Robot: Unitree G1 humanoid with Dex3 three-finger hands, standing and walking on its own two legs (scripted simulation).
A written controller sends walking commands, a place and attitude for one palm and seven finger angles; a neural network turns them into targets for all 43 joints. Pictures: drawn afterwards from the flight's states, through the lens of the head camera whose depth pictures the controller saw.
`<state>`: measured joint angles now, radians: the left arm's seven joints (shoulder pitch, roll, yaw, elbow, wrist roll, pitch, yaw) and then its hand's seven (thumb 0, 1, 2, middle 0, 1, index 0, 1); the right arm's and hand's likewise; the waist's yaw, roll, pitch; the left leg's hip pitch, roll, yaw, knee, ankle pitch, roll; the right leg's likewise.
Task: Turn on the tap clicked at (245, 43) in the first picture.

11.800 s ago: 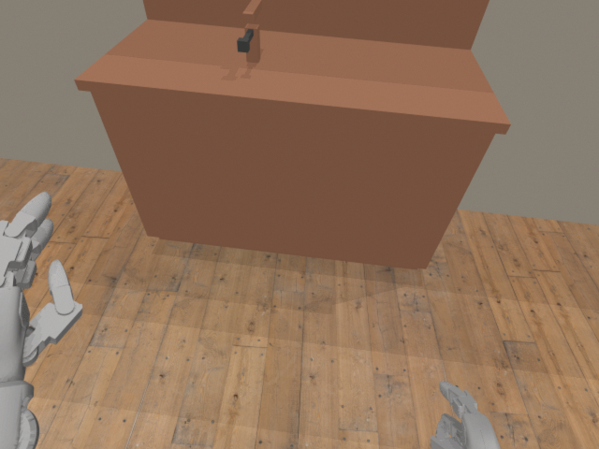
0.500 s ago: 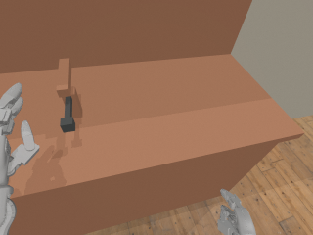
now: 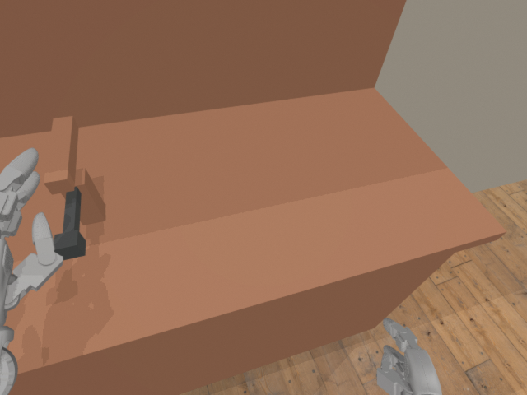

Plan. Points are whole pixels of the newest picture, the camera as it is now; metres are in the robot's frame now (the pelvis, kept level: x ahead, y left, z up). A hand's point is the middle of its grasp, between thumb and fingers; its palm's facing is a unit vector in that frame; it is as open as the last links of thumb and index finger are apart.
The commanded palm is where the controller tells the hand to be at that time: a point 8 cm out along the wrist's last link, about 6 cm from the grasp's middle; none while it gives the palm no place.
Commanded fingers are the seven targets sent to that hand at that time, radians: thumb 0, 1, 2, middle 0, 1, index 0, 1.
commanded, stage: shuffle to correct the standing spot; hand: left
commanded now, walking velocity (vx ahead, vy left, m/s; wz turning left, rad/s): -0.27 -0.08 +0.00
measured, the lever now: (70, 245) +0.28 +0.29 +0.09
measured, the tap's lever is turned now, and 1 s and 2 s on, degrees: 0 0 0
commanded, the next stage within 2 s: come to a stop and stand still in 0.46 s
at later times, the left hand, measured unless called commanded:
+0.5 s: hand (66, 305) +0.17 +0.21 +0.17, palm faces +0.33 -0.83 -0.45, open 7.4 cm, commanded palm +0.11 +0.26 +0.17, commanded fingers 0.00 0.90 0.90 -0.20 -0.30 -0.20 -0.30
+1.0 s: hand (25, 357) +0.13 +0.23 +0.16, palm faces +0.38 -0.84 -0.38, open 7.4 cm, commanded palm +0.09 +0.27 +0.17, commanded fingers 0.00 0.90 0.90 -0.20 -0.30 -0.20 -0.30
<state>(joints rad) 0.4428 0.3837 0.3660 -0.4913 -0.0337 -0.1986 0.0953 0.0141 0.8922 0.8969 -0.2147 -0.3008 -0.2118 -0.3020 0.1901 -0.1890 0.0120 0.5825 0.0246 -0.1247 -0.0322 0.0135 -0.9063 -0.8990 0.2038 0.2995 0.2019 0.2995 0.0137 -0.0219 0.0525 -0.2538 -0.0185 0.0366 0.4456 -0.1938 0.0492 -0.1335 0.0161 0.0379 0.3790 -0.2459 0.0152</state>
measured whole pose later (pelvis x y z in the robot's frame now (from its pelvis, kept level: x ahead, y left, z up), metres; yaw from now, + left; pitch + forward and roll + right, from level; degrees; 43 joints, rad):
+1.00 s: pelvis -0.07 -0.01 -0.01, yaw +0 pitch -1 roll -3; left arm 0.51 0.35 0.35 -0.55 -0.05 -0.17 0.10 0.01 0.89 0.90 -0.22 -0.30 -0.21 -0.30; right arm 0.23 -0.19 0.01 0.60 0.02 -0.11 -0.03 0.01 -0.90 -0.90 0.21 0.30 0.20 0.30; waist 0.02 0.03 0.02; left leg -0.39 0.00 -0.03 0.69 -0.34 0.02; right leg -0.18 0.05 0.00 0.49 -0.29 -0.02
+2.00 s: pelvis -0.07 +0.01 +0.00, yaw -2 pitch -1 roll -2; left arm 0.44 0.35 0.35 -0.44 -0.03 -0.21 0.10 0.01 0.89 0.90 -0.21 -0.30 -0.21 -0.30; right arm 0.20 -0.20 0.01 0.58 0.03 -0.10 -0.02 0.01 -0.91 -0.90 0.20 0.30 0.20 0.30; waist 0.03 -0.01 0.03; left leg -0.26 -0.04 0.01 0.47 -0.20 0.07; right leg -0.14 0.01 0.01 0.38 -0.23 0.03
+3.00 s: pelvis -0.07 +0.01 +0.00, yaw -2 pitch -1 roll -2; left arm 0.42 0.36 0.37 -0.46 -0.04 -0.20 0.09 0.02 0.89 0.90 -0.21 -0.30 -0.21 -0.30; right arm 0.19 -0.19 0.02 0.57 0.02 -0.12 -0.03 0.01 -0.91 -0.90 0.20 0.30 0.20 0.30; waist 0.03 -0.03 0.05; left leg -0.25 -0.03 0.02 0.46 -0.20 0.06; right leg -0.14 0.01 0.02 0.39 -0.24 0.02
